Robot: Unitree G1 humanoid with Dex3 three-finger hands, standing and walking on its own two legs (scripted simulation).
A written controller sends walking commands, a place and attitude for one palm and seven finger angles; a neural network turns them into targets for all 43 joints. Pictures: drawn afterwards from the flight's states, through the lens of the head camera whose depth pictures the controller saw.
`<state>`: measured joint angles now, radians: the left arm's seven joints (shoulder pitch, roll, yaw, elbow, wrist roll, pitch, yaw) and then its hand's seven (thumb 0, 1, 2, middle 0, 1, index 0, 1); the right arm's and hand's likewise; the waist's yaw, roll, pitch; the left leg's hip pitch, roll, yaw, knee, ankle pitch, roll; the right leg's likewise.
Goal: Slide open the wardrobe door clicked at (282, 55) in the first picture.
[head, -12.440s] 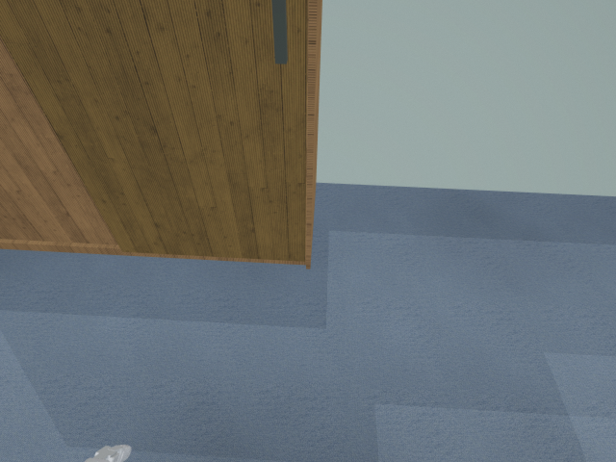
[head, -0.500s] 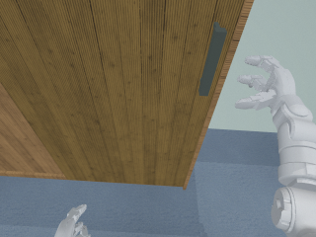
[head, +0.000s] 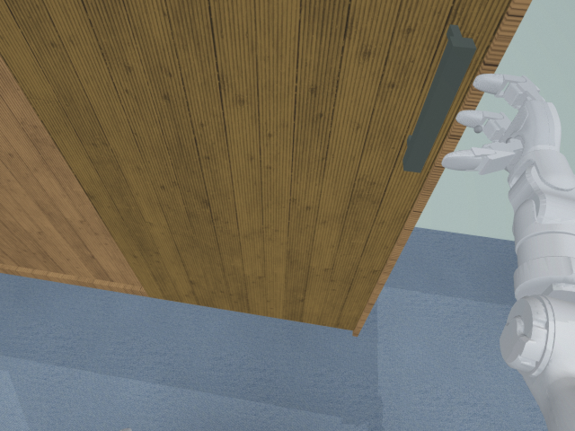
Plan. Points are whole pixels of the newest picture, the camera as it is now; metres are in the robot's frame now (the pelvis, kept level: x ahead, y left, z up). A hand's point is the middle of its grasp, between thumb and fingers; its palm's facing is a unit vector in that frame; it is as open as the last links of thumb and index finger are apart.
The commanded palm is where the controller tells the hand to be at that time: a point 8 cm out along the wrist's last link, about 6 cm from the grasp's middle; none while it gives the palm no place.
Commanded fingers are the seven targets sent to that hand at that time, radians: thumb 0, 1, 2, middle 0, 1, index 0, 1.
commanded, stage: move the hooked fingers beside the handle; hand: right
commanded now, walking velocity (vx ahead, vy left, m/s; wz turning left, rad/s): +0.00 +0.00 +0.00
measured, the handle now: (431, 104) +0.53 -0.12 +0.20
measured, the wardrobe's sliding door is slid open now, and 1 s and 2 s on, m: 0.00 0.00 0.00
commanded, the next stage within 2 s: feel for the door with the fingertips in 0.70 s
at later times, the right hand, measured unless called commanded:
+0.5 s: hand (470, 129) +0.48 -0.16 +0.20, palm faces +0.02 +1.00 +0.01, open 14.0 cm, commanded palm +0.45 -0.22 +0.20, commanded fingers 0.00 0.50 -0.30 0.30 1.20 0.30 1.20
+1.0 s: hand (465, 133) +0.47 -0.16 +0.20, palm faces +0.00 +1.00 +0.01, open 14.0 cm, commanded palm +0.44 -0.20 +0.20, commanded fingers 0.00 0.50 -0.30 0.30 1.20 0.30 1.20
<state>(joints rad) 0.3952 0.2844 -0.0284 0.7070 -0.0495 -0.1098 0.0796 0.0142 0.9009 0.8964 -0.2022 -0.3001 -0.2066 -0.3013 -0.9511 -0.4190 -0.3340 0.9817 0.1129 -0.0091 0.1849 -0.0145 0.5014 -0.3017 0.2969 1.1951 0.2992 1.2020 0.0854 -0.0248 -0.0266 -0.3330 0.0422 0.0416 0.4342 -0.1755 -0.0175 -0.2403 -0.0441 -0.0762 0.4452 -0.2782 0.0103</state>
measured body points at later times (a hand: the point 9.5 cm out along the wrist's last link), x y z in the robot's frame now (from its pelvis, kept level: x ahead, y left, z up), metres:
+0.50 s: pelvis +0.00 +0.00 +0.00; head +0.03 +0.00 +0.45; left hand +0.10 +0.25 -0.11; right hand +0.47 -0.22 +0.20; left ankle +0.02 +0.13 -0.74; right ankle -0.04 -0.12 -0.74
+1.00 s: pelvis +0.00 +0.00 +0.00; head +0.03 +0.00 +0.45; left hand +0.08 +0.26 -0.12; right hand +0.46 -0.21 +0.20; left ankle +0.02 +0.13 -0.74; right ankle -0.04 -0.12 -0.74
